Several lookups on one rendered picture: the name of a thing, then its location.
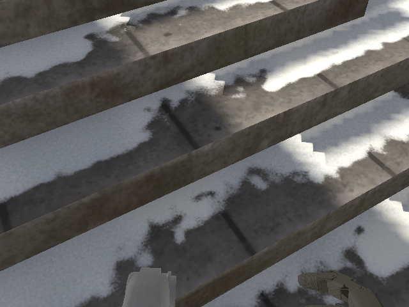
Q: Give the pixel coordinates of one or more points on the left robot thigh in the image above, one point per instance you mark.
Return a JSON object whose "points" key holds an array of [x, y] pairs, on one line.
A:
{"points": [[150, 288]]}

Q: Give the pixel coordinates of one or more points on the left robot shin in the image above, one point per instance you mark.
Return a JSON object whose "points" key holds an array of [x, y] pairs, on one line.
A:
{"points": [[129, 276]]}

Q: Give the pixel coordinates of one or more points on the robot right hand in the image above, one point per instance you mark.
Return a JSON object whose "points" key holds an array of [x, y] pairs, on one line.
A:
{"points": [[341, 287]]}

